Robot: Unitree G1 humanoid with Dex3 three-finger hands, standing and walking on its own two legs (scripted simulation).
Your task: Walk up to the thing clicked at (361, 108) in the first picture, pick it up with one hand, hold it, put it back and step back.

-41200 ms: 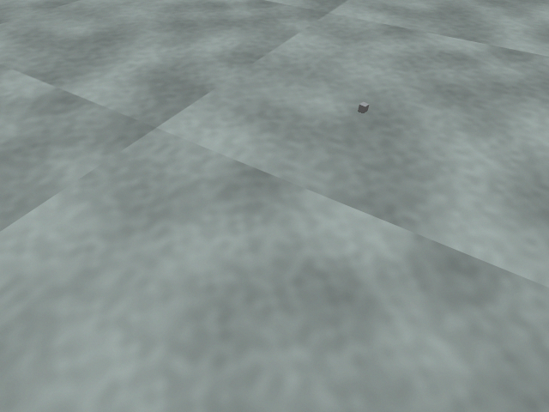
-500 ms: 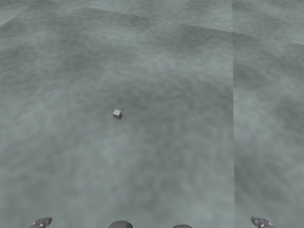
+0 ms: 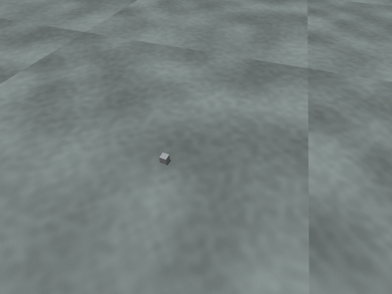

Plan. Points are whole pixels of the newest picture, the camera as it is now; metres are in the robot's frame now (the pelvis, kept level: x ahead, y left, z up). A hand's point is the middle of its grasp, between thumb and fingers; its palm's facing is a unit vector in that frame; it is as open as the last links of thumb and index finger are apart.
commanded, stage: step back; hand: left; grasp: from above
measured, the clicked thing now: (164, 158) +1.08 +0.23 -0.74
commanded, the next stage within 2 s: stand in 0.72 s
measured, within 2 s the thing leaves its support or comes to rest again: neither
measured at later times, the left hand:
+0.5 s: hand out of the picture +0.12 +0.26 -0.15, palm faces +0.03 -0.94 -0.34, open 7.4 cm
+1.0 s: hand out of the picture +0.14 +0.25 -0.13, palm faces -0.02 -0.94 -0.34, open 7.4 cm
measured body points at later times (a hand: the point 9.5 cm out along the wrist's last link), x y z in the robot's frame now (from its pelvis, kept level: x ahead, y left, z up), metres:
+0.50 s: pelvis +0.05 +0.00 +0.00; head +0.06 +0.01 +0.45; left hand +0.12 +0.31 -0.13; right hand +0.13 -0.30 -0.12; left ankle +0.06 +0.12 -0.73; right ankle +0.04 -0.13 -0.73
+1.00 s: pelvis +0.05 +0.00 +0.02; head +0.06 +0.00 +0.47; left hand +0.14 +0.30 -0.11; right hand +0.16 -0.30 -0.11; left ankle +0.06 +0.12 -0.73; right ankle +0.04 -0.13 -0.73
